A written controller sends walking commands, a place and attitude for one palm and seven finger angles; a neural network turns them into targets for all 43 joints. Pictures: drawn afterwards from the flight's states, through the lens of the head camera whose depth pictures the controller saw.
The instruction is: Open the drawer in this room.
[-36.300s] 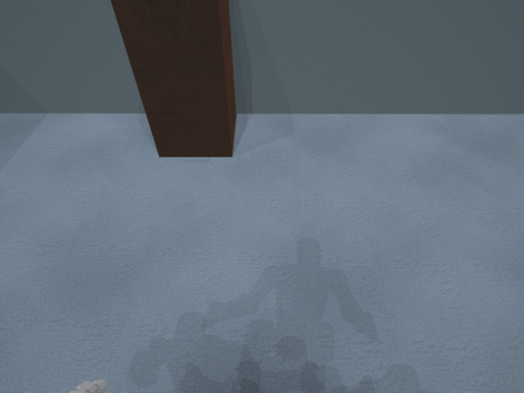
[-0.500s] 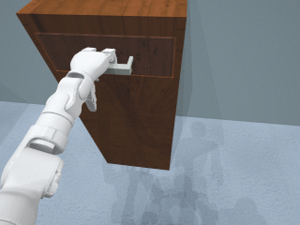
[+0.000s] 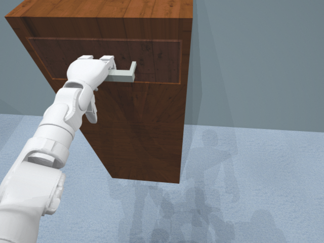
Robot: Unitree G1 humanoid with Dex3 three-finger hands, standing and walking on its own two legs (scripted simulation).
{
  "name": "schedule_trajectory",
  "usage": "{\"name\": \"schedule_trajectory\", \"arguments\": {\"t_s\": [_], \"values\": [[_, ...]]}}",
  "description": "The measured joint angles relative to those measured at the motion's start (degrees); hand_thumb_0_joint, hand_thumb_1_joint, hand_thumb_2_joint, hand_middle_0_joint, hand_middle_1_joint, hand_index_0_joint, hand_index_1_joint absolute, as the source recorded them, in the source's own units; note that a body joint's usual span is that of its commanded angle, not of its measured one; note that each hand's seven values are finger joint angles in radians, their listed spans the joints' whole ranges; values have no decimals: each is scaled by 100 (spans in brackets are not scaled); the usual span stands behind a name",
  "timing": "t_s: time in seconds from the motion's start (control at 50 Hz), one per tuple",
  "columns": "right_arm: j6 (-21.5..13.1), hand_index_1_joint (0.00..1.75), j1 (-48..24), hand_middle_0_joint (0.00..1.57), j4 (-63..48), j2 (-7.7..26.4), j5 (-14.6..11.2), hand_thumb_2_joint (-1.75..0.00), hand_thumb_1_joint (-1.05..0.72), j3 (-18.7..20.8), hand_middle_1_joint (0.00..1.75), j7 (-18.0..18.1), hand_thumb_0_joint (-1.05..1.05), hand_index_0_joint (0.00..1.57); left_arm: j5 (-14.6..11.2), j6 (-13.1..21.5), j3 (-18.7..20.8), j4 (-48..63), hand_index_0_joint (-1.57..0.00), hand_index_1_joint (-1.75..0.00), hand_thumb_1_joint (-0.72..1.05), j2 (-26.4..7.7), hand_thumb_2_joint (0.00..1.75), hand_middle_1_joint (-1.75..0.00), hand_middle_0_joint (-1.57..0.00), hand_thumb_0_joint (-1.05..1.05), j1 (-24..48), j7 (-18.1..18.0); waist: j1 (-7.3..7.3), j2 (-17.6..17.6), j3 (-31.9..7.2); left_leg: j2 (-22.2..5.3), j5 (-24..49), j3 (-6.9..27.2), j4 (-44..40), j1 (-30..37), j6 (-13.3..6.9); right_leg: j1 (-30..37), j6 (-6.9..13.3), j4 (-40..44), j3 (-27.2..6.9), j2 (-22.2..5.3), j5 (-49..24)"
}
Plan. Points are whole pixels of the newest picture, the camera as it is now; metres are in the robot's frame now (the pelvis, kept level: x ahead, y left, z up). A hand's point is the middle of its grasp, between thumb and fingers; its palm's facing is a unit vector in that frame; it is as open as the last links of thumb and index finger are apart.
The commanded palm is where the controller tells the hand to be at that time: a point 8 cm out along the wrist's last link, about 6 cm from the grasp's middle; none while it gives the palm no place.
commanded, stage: lower the fingers behind the handle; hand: left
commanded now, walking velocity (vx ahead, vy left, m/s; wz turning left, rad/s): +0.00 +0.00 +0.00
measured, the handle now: (104, 69) +0.52 +0.15 +0.15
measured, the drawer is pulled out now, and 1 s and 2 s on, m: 0.00 0.00 0.01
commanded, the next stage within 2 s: close the thumb around the handle in 0.04 s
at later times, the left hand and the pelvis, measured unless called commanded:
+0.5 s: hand (97, 87) +0.48 +0.17 +0.12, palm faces -0.02 +0.00 -1.00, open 10.2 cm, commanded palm +0.46 +0.17 +0.18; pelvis +0.00 +0.01 +0.00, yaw +0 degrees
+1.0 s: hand (98, 88) +0.47 +0.17 +0.12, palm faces -0.03 +0.00 -1.00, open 5.3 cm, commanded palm +0.45 +0.17 +0.18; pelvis +0.00 +0.01 +0.00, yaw +0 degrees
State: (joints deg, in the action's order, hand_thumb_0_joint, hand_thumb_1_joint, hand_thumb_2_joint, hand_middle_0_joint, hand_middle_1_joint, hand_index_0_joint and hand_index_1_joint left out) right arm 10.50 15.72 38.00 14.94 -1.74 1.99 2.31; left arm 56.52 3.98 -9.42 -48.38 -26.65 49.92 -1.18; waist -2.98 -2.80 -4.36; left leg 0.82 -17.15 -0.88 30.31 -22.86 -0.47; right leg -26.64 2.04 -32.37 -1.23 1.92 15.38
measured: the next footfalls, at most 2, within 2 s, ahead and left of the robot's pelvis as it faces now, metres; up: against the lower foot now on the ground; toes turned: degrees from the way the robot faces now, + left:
none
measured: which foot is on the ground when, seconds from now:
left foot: down 0.00-1.00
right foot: down 0.00-1.00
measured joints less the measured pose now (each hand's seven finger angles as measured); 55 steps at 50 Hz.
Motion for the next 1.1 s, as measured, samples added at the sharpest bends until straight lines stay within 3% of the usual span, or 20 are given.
{"name": "schedule_trajectory", "arguments": {"t_s": [0.12,0.3,0.6,0.8,0.98,1.1], "values": [[-16,30,-29,20,-23,24,-2,-90,-91,10,30,-4,1,20,-18,154,-21,58,-32,-120,-49,-11,31,-120,-32,0,-2,-31,20,34,-3,16,-28,10,57,-47,-15,-29,-18,-32,10,-17,21],[1,30,-22,20,8,-7,27,-90,-91,50,30,-79,1,20,24,-31,-160,8,-32,-121,-39,137,35,-121,-33,0,133,-147,51,24,-53,53,-77,8,151,-152,-54,-117,-56,-100,9,-54,62],[81,30,41,20,13,-84,38,-90,-91,10,30,-123,1,20,6,-79,-159,65,-37,-129,31,252,65,-129,-38,0,56,-95,51,-31,-87,69,-99,-41,145,-91,-88,-71,-89,-97,-41,-66,72],[41,30,-20,20,25,-54,25,-90,-91,12,30,-116,1,20,71,-135,-135,50,-41,-134,76,241,84,-133,-41,0,25,-260,50,-16,-52,57,-68,-48,115,-71,-71,-64,-73,-89,-45,-55,48],[12,30,-8,20,16,-10,31,-90,-91,54,30,-95,1,20,25,-181,-188,28,-40,-135,77,204,84,-134,-40,0,55,-148,45,-25,-47,47,-48,-10,86,-58,-46,-46,-47,-68,-7,-48,44],[53,30,4,20,-40,1,44,-90,-91,82,30,-133,1,20,-27,-158,-22,481,-40,-135,78,130,82,-135,-38,1,-336,-71,71,-61,-60,17,-62,-76,-8,65,-39,34,-37,-12,-74,-12,50]]}}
